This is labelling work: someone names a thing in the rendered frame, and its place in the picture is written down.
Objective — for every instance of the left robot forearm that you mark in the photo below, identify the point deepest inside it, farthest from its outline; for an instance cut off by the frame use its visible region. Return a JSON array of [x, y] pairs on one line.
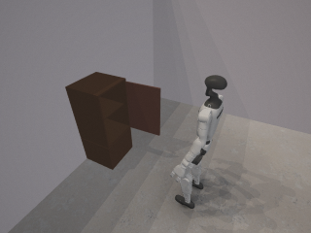
[[192, 154]]

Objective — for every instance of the robot left hand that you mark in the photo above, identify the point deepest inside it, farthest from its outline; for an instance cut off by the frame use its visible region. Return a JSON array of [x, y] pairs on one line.
[[179, 171]]

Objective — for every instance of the right robot upper arm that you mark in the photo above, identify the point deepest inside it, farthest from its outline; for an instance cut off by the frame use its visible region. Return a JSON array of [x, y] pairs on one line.
[[222, 98]]

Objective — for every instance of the left robot upper arm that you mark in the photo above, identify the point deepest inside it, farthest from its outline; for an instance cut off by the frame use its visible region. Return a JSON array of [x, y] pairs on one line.
[[203, 119]]

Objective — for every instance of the right robot shin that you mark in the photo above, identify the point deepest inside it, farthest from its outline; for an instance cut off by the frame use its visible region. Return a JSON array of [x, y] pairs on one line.
[[196, 174]]

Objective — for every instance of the cupboard door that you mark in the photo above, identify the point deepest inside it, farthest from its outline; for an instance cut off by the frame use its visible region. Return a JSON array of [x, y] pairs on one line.
[[143, 103]]

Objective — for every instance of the robot right foot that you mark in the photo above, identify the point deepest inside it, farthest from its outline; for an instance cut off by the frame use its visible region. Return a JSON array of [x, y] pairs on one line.
[[199, 185]]

